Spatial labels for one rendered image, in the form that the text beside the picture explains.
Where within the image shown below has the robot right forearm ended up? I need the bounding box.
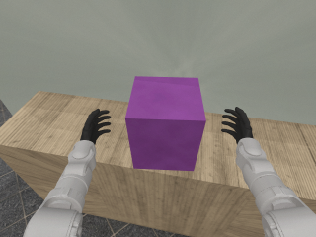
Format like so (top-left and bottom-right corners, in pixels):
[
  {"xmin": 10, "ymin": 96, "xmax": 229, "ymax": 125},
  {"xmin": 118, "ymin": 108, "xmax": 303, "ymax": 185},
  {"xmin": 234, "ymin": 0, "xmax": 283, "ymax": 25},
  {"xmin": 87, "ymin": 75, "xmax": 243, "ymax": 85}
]
[{"xmin": 235, "ymin": 137, "xmax": 316, "ymax": 216}]

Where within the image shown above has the left robot upper arm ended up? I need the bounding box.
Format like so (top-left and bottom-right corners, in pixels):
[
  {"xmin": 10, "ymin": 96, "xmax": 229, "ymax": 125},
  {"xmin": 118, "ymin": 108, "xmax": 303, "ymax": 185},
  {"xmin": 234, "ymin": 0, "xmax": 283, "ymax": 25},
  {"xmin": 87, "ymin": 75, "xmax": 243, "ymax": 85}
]
[{"xmin": 27, "ymin": 207, "xmax": 83, "ymax": 237}]

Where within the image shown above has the robot left hand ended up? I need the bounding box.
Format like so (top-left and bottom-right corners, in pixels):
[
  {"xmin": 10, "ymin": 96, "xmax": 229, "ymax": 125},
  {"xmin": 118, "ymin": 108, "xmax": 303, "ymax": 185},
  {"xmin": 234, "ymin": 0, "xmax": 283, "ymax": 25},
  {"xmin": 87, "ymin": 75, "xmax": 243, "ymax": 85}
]
[{"xmin": 80, "ymin": 109, "xmax": 111, "ymax": 145}]

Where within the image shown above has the right robot upper arm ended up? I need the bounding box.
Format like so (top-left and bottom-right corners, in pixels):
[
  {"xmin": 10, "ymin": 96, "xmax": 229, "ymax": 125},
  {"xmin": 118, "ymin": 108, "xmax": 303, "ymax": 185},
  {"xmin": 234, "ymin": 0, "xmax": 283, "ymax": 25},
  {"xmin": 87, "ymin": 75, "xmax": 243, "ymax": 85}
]
[{"xmin": 262, "ymin": 206, "xmax": 316, "ymax": 237}]

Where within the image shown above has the pedestal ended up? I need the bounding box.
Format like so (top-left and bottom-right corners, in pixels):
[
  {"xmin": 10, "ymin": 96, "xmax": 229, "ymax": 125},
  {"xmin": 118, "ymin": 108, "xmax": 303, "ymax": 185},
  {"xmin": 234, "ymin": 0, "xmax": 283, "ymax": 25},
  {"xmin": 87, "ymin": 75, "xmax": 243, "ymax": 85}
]
[{"xmin": 0, "ymin": 91, "xmax": 316, "ymax": 237}]

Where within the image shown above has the robot right hand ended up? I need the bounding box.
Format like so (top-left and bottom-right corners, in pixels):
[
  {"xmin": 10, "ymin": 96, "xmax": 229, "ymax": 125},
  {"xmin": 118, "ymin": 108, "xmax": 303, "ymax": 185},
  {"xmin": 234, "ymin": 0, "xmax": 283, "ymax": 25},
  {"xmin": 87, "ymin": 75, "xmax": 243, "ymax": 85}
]
[{"xmin": 221, "ymin": 107, "xmax": 254, "ymax": 145}]

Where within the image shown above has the carton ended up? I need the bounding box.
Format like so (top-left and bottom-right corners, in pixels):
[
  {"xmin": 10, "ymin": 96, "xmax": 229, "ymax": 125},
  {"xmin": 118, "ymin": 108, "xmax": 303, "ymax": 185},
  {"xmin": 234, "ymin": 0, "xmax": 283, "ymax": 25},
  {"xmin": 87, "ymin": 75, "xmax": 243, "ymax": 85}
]
[{"xmin": 125, "ymin": 76, "xmax": 206, "ymax": 171}]

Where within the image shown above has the robot left forearm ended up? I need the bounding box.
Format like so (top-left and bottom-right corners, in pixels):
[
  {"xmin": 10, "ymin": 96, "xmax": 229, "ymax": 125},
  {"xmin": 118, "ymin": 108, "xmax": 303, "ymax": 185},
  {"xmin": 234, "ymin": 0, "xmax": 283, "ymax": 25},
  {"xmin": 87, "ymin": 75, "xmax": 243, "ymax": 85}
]
[{"xmin": 23, "ymin": 140, "xmax": 97, "ymax": 237}]

